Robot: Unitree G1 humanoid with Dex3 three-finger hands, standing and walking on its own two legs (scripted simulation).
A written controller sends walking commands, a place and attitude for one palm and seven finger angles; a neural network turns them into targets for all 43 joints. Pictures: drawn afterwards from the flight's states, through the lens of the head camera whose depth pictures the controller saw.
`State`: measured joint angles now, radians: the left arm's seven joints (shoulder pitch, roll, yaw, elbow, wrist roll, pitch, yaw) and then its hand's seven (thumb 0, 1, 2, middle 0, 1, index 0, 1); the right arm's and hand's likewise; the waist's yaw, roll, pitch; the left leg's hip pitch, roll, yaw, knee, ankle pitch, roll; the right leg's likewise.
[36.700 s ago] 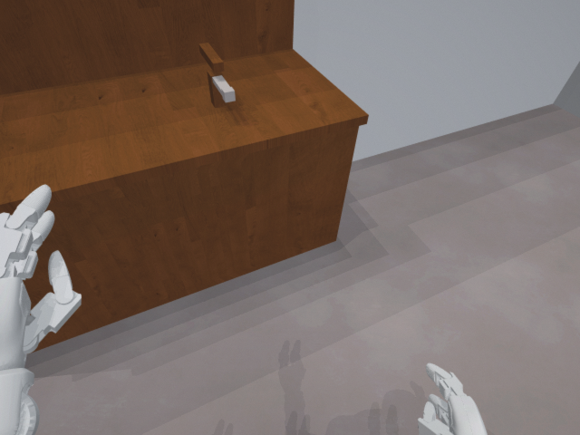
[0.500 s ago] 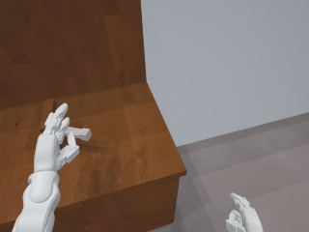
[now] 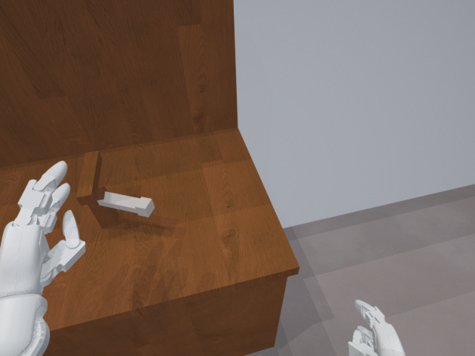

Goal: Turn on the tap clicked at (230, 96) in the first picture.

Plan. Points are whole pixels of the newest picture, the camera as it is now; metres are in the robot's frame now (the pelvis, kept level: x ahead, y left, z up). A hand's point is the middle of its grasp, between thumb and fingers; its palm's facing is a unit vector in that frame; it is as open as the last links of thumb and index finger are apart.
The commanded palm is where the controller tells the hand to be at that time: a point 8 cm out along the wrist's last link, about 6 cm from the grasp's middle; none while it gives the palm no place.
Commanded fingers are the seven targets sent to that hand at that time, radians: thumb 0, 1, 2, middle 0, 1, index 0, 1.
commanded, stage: draw the hand back beside the body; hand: left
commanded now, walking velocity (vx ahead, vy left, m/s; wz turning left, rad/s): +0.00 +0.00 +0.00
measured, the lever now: (145, 207) +0.39 +0.24 +0.02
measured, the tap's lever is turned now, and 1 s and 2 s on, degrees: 61 61 61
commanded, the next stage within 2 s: step back with the hand held close in 0.30 s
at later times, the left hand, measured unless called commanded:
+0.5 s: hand (58, 254) +0.19 +0.25 +0.17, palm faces +0.40 -0.84 -0.36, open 7.4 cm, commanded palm +0.14 +0.29 +0.17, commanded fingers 0.00 0.90 0.90 -0.20 -0.30 -0.20 -0.30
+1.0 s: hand (19, 309) +0.12 +0.26 +0.16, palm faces +0.36 -0.83 -0.43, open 7.4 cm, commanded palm +0.08 +0.30 +0.17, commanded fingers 0.00 0.90 0.90 -0.20 -0.30 -0.20 -0.30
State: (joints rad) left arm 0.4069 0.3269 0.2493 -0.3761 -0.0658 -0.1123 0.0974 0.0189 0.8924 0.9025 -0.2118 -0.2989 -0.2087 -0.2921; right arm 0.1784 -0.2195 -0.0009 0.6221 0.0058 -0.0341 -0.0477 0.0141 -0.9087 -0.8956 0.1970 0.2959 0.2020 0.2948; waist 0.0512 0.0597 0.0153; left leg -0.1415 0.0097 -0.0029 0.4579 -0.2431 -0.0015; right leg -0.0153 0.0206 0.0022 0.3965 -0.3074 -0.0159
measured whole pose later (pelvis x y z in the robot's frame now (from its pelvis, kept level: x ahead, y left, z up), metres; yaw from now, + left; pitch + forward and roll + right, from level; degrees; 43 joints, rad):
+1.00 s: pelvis -0.08 +0.02 -0.01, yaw +0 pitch +0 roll -2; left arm 0.51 0.36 0.34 -0.49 -0.05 -0.20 0.11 0.02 0.89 0.90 -0.22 -0.31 -0.21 -0.30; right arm 0.17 -0.22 0.00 0.57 0.02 -0.05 -0.08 0.01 -0.91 -0.90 0.20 0.30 0.20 0.29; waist 0.02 0.06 0.04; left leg -0.39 0.01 0.00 0.54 -0.15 0.03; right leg -0.28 0.02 0.00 0.50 -0.22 0.02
